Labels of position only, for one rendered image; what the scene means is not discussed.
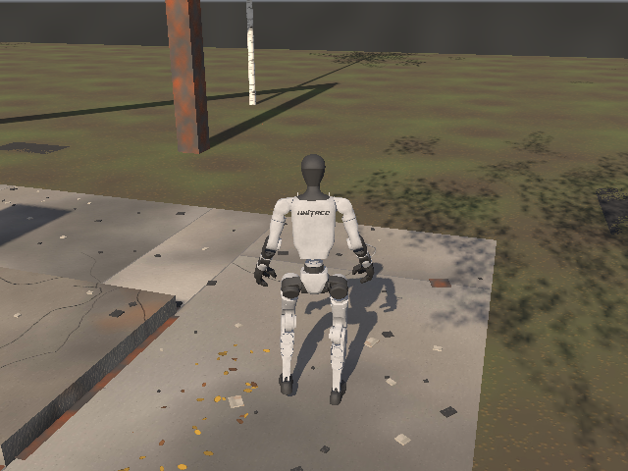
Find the humanoid robot torso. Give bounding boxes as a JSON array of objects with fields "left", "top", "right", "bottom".
[{"left": 290, "top": 193, "right": 337, "bottom": 294}]

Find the robot left forearm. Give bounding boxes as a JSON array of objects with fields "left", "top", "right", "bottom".
[{"left": 257, "top": 236, "right": 276, "bottom": 271}]

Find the robot left thigh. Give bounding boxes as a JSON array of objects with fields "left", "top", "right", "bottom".
[{"left": 281, "top": 273, "right": 301, "bottom": 332}]

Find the robot right hand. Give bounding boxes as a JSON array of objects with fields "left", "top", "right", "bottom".
[{"left": 352, "top": 263, "right": 375, "bottom": 284}]

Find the robot right forearm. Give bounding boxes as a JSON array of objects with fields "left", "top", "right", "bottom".
[{"left": 353, "top": 235, "right": 372, "bottom": 268}]

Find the robot right upper arm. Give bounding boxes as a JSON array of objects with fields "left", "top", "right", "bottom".
[{"left": 334, "top": 197, "right": 363, "bottom": 250}]

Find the robot left hand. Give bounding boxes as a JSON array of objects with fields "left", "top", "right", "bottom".
[{"left": 254, "top": 264, "right": 277, "bottom": 287}]

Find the robot left upper arm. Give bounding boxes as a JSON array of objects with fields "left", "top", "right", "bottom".
[{"left": 266, "top": 197, "right": 293, "bottom": 251}]

